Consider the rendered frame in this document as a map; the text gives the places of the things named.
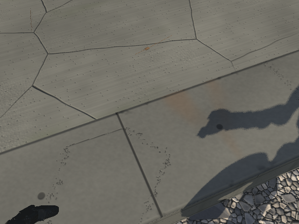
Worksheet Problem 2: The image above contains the robot left hand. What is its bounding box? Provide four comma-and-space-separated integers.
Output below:
5, 204, 59, 224

